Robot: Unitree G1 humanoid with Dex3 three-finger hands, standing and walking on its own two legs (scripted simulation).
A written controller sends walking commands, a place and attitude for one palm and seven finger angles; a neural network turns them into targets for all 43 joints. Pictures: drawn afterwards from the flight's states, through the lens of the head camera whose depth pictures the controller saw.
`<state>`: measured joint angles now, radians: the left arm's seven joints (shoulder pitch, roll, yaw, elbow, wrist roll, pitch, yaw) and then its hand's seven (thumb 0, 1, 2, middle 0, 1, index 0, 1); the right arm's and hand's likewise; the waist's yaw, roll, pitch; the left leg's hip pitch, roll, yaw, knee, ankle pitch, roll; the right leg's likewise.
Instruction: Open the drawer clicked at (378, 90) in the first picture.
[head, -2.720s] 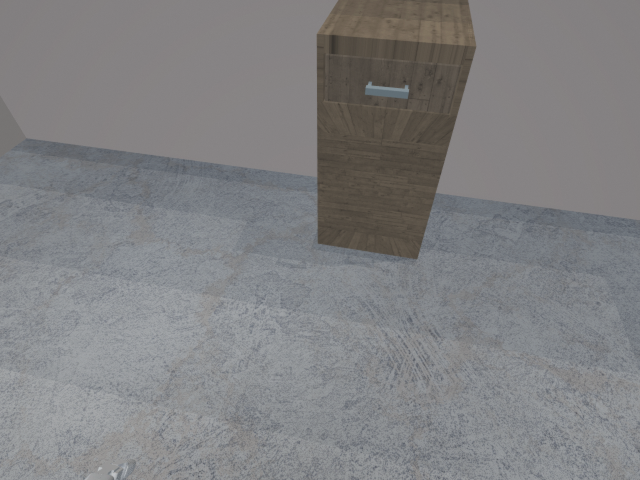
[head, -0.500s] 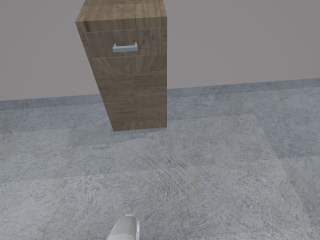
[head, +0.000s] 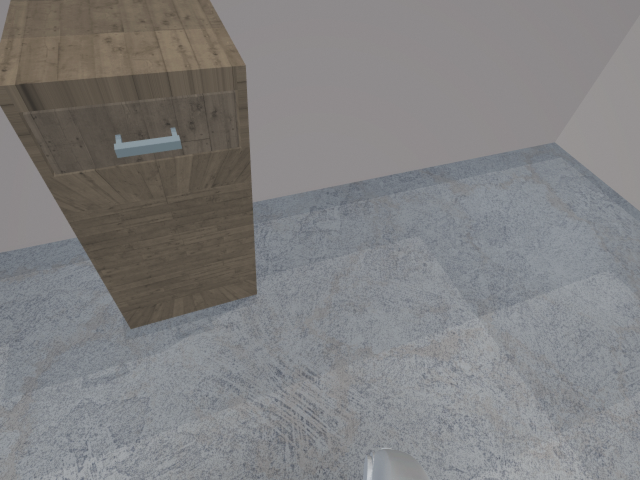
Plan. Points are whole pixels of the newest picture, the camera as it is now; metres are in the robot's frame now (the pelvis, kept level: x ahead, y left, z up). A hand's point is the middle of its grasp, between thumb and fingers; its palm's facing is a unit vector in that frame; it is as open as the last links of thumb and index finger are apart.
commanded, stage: turn to face it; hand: left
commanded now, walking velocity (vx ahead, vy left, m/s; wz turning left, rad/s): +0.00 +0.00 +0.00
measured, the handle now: (147, 140) +0.71 +0.41 -0.03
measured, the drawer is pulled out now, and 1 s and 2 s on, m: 0.00 0.00 0.00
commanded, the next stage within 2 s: take the last steps up to it in 1.04 s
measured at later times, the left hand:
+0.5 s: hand out of the picture +0.12 +0.19 -0.18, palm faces +0.15 -0.97 -0.16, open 7.2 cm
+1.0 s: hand out of the picture +0.01 +0.21 -0.16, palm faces +0.36 -0.90 -0.26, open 7.4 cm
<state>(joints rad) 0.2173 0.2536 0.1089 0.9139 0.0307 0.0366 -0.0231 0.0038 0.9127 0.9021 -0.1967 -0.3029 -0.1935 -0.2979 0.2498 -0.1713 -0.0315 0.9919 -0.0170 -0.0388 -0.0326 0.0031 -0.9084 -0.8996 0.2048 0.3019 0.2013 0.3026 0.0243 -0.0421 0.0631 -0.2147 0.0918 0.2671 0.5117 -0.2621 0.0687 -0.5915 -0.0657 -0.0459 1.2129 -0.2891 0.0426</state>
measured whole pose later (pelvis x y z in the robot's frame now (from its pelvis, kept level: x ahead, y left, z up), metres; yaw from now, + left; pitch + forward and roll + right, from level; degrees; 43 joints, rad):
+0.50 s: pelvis +0.03 +0.01 -0.02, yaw +9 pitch -1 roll -1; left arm 0.13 0.15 0.05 0.95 0.03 0.01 0.03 -0.02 0.92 0.90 -0.21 -0.30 -0.21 -0.30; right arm 0.33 -0.13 -0.06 1.03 -0.01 0.05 0.01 0.01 -0.91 -0.90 0.20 0.30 0.20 0.30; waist -0.05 -0.01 0.04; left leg -0.37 0.08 0.11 0.86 -0.46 -0.04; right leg -0.27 -0.16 -0.23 0.62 -0.29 0.05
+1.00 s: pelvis +0.01 +0.00 +0.00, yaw +20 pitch -1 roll +0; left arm 0.20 0.20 0.05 0.97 0.01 0.05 0.02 0.01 0.91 0.90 -0.20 -0.30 -0.20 -0.30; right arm 0.21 -0.22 -0.06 0.95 -0.03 0.04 -0.01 0.00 -0.90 -0.90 0.21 0.30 0.20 0.30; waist -0.02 0.03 0.05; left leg -0.29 -0.04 -0.01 0.49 -0.18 0.04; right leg -0.31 -0.03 -0.03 0.71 -0.39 0.05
